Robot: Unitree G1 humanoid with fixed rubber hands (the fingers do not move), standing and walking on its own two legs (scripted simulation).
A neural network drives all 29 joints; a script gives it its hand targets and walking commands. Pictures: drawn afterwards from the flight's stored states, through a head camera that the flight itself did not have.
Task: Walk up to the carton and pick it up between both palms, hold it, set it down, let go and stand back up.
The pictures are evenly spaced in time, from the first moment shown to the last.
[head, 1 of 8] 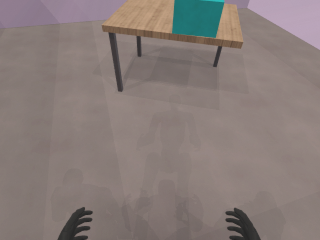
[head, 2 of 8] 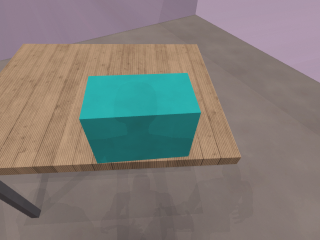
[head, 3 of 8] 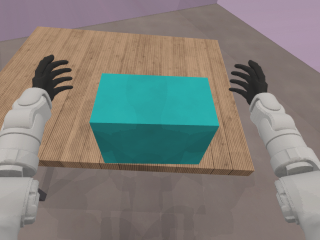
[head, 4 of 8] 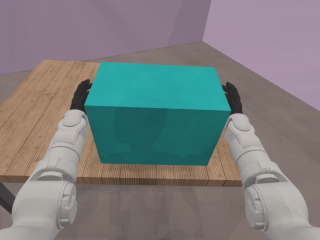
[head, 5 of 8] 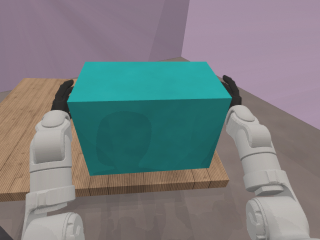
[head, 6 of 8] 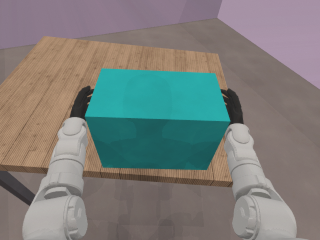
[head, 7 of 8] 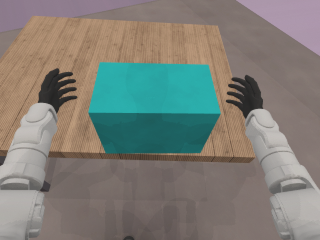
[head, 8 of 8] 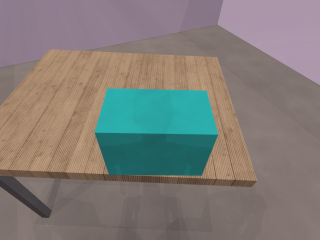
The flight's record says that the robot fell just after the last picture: no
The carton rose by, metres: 0.21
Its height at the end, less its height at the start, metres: +0.00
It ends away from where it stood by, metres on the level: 0.00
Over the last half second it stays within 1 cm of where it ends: yes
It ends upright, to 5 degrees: yes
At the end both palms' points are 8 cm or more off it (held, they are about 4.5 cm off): yes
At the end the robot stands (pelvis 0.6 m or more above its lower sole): yes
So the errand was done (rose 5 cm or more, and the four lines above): yes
